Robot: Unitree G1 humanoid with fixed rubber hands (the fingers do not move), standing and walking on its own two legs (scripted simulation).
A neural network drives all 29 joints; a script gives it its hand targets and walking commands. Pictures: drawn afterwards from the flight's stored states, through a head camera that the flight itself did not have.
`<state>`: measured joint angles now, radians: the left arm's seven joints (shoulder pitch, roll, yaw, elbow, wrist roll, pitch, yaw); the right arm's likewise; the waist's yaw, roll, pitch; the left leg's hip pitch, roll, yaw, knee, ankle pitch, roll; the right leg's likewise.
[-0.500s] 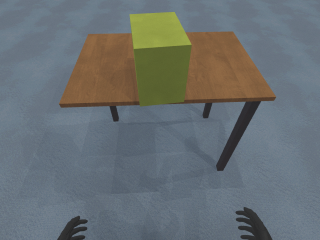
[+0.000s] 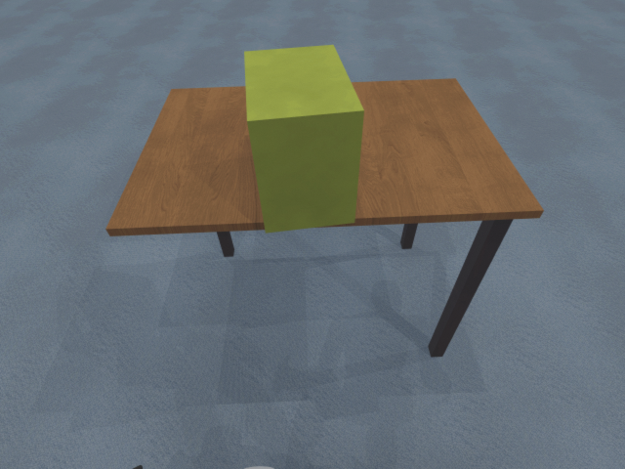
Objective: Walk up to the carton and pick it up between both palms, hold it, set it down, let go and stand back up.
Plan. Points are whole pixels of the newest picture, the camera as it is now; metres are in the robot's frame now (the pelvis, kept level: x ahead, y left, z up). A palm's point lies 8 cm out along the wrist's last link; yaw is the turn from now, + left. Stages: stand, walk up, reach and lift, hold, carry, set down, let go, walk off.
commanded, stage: walk up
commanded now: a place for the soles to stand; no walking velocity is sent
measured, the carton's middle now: (299, 137) +0.67 +0.03 +0.07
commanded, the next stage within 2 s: none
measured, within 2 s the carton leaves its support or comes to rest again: neither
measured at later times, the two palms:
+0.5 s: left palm (136, 428) +0.21 +0.27 -0.11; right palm (519, 440) +0.18 -0.27 -0.10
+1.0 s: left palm (148, 377) +0.26 +0.26 -0.07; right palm (490, 358) +0.29 -0.26 -0.08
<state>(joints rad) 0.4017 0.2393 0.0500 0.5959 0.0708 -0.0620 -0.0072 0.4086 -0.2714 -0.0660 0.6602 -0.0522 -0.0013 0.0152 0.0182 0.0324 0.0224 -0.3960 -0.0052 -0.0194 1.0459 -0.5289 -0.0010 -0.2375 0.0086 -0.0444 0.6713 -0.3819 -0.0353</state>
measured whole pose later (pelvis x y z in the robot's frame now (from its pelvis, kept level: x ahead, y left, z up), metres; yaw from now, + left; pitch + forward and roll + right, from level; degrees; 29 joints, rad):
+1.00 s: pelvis +0.13 -0.01 +0.00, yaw +5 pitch -2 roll +0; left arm 0.19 0.29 0.00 0.57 0.00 0.01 -0.01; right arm 0.24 -0.29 -0.03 0.58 0.00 0.00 0.02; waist 0.00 0.01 0.05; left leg -0.32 -0.01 -0.07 0.67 -0.31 -0.03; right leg -0.34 -0.07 -0.10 0.67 -0.29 0.00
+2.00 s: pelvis +0.18 +0.03 +0.00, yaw +11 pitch -1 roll +0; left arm 0.35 0.29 0.04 0.59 0.02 0.00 0.03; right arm 0.20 -0.27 -0.03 0.61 -0.02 0.05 0.04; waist 0.00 0.02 0.05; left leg -0.27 -0.07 -0.07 0.67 -0.38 0.03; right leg -0.24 -0.08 -0.03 0.65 -0.38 0.06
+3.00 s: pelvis +0.15 +0.03 +0.00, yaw +4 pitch -3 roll +0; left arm 0.33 0.28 0.05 0.58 0.02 0.00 0.03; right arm 0.21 -0.29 -0.03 0.64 -0.01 0.05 0.04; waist -0.01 0.03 0.07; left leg -0.25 -0.02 0.04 0.68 -0.37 0.03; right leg -0.28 -0.03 0.08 0.68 -0.34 0.06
